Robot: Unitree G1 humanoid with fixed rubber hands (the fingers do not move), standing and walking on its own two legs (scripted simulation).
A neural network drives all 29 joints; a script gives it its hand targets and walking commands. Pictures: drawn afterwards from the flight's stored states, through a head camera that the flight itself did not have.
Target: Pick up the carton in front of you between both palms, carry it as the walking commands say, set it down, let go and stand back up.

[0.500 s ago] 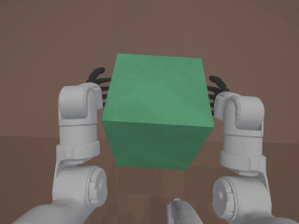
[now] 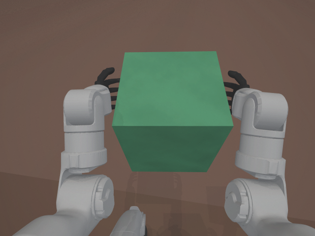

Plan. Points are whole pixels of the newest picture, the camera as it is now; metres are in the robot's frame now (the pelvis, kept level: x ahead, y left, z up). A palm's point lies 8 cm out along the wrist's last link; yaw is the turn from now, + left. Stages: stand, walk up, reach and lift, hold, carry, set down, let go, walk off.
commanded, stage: carry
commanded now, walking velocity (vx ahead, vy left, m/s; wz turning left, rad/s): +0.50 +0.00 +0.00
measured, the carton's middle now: (169, 117) +0.39 +0.02 +0.09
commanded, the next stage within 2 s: none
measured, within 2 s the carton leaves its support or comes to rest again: neither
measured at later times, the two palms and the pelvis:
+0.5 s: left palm (131, 17) +0.69 +0.16 +0.21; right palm (229, 23) +0.67 -0.14 +0.20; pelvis +0.31 +0.01 +0.03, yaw +0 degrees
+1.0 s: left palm out of the picture +0.99 +0.18 +0.21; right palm out of the picture +0.99 -0.12 +0.22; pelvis +0.62 +0.02 +0.03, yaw +0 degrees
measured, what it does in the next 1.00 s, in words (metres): climbs: left foot, then right foot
